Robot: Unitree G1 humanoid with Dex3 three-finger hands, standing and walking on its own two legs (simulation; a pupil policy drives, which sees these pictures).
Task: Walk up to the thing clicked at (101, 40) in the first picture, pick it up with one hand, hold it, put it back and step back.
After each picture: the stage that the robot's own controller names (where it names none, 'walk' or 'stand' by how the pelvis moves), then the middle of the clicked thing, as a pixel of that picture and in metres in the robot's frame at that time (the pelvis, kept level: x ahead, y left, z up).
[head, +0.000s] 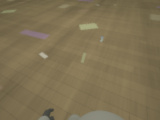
stand; (101, 39) +1.91 -0.19 -0.72
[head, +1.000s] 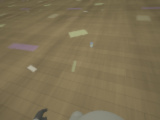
walk; (91, 44) +1.78 +0.17 -0.70
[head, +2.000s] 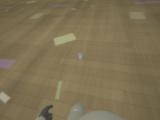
walk; (80, 55) +1.21 +0.34 -0.72
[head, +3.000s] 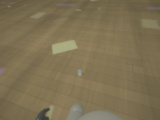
walk; (79, 72) +0.79 +0.26 -0.72
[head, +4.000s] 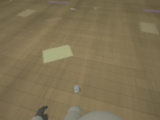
walk; (76, 88) +0.47 +0.19 -0.69
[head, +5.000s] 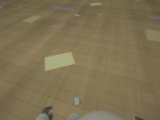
stand; (76, 100) +0.35 +0.17 -0.72
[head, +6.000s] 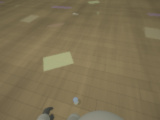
stand; (75, 100) +0.34 +0.19 -0.72
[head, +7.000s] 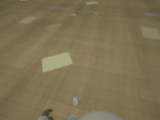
stand; (75, 101) +0.34 +0.19 -0.73
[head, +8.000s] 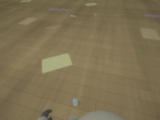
stand; (75, 102) +0.34 +0.20 -0.73
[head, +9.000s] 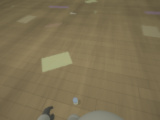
go down; (75, 101) +0.33 +0.19 -0.72
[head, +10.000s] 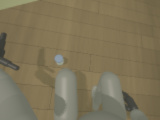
go down; (59, 60) +0.42 +0.24 -0.29
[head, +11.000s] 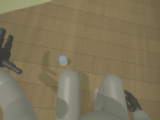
approach; (63, 60) +0.41 +0.24 -0.29
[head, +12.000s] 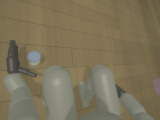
close in; (34, 58) +0.39 +0.27 -0.22
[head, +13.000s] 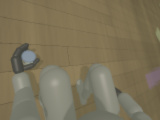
close; (28, 58) +0.39 +0.28 -0.22
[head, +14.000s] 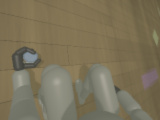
lift; (29, 58) +0.38 +0.28 -0.23
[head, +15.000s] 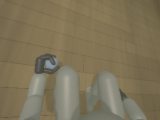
lift; (50, 64) +0.33 +0.27 -0.13
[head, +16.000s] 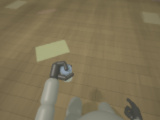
lift; (66, 73) +0.32 +0.18 +0.03
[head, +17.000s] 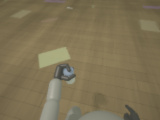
hold; (69, 75) +0.32 +0.17 +0.00
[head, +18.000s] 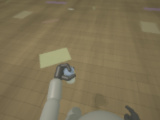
hold; (69, 75) +0.33 +0.17 +0.00
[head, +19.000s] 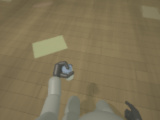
crouch; (68, 72) +0.35 +0.17 -0.05
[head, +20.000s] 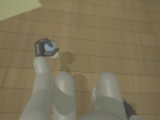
lower; (51, 50) +0.46 +0.25 -0.09
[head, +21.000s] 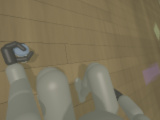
lower; (22, 53) +0.42 +0.29 -0.22
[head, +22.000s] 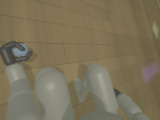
lower; (21, 53) +0.42 +0.29 -0.22
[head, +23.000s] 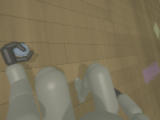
lower; (22, 53) +0.41 +0.29 -0.22
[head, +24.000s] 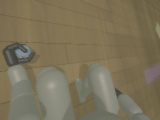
lower; (24, 54) +0.41 +0.29 -0.22
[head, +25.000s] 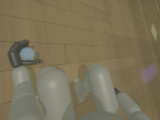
open; (26, 56) +0.40 +0.27 -0.23
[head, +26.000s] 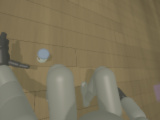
stand; (42, 56) +0.40 +0.26 -0.23
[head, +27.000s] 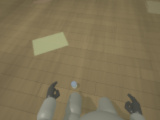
stand; (74, 84) +0.39 +0.18 -0.58
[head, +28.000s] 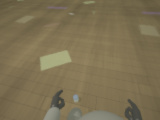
stand; (75, 98) +0.38 +0.18 -0.67
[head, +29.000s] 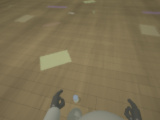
stand; (75, 98) +0.37 +0.18 -0.67
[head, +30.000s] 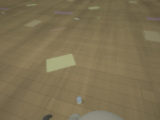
stand; (79, 100) +0.39 +0.16 -0.72
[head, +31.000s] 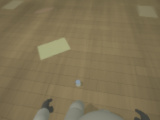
walk; (78, 83) +0.46 +0.17 -0.69
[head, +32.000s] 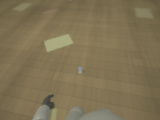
walk; (80, 70) +0.72 +0.19 -0.70
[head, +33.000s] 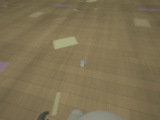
stand; (82, 63) +1.01 +0.22 -0.70
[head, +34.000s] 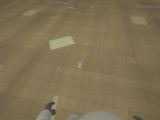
stand; (79, 64) +0.95 +0.23 -0.72
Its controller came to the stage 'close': yes
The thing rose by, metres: 0.71
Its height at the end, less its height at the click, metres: +0.00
